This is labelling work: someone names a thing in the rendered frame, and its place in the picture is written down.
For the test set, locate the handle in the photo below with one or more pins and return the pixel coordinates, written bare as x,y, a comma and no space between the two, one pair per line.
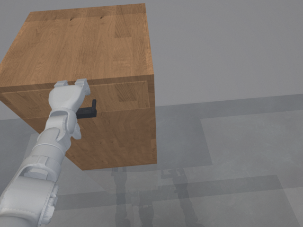
87,112

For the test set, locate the left robot hand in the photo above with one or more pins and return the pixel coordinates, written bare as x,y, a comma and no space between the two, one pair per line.
70,97

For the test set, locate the cabinet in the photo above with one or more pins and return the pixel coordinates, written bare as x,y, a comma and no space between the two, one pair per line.
105,45

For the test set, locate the drawer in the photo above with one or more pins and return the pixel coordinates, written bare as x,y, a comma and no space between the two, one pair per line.
109,97

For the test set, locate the left robot upper arm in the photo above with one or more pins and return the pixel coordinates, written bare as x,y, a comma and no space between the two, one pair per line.
30,202

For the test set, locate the robot left forearm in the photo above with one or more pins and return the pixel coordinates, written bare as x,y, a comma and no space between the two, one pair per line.
44,162

